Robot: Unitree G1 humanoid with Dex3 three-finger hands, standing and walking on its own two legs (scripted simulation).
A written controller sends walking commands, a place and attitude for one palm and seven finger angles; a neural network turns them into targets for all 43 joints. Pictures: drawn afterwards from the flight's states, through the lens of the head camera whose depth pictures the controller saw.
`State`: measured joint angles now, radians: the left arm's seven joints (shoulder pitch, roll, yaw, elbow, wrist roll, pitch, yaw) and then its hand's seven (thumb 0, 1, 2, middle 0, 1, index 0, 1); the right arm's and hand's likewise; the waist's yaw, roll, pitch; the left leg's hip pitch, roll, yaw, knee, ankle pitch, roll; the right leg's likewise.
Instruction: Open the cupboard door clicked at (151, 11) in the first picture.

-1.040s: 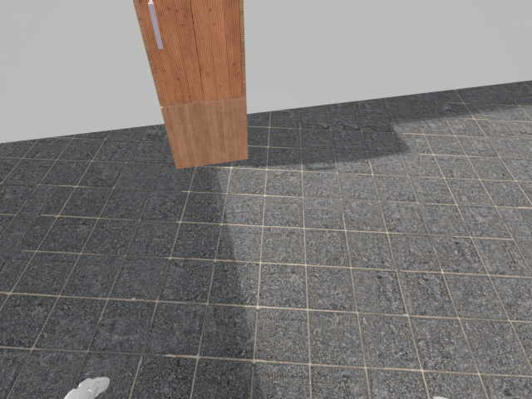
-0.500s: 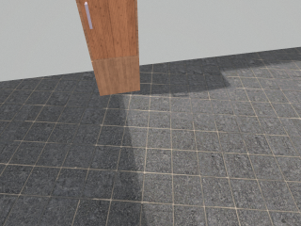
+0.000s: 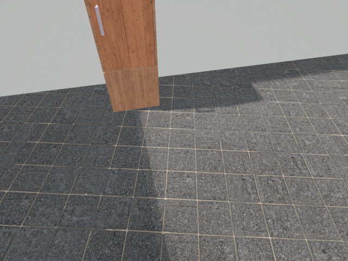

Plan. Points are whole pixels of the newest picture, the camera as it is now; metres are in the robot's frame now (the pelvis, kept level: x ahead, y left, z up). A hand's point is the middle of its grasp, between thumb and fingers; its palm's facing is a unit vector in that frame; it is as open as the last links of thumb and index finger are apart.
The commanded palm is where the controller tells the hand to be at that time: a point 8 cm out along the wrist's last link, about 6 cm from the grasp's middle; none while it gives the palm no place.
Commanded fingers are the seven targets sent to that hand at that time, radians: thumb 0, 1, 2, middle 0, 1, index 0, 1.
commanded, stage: stand and wait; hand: left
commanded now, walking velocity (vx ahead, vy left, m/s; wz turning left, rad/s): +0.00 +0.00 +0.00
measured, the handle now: (99, 20) +1.35 +0.52 -0.01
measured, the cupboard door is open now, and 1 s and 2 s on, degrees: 0 0 0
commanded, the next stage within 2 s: look at it before walking up in 0.08 s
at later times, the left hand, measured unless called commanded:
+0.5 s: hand out of the picture +0.09 +0.25 -0.16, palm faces -0.04 -0.94 -0.33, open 7.4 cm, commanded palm none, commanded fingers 0.00 0.90 0.90 -0.20 -0.30 -0.20 -0.30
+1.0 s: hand out of the picture +0.07 +0.23 -0.17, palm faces +0.00 -0.97 -0.26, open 7.4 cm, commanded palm none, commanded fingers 0.00 0.90 0.90 -0.20 -0.30 -0.20 -0.30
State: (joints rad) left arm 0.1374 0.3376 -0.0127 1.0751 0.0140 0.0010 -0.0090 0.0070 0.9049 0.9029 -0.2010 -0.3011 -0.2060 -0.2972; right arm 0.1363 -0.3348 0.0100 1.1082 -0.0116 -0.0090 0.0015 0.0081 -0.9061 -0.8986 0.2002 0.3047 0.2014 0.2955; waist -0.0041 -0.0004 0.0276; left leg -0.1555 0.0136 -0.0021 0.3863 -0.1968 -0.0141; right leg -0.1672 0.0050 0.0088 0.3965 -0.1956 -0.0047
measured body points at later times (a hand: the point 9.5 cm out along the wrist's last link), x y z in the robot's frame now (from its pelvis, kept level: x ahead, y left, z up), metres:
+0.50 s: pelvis +0.01 +0.00 +0.00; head +0.02 +0.01 +0.45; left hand +0.09 +0.30 -0.13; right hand +0.09 -0.29 -0.13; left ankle +0.01 +0.13 -0.74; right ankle +0.01 -0.12 -0.74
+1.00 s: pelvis +0.04 +0.01 -0.01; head +0.03 +0.01 +0.44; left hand +0.08 +0.28 -0.15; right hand +0.09 -0.26 -0.15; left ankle +0.01 +0.13 -0.74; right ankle +0.01 -0.12 -0.74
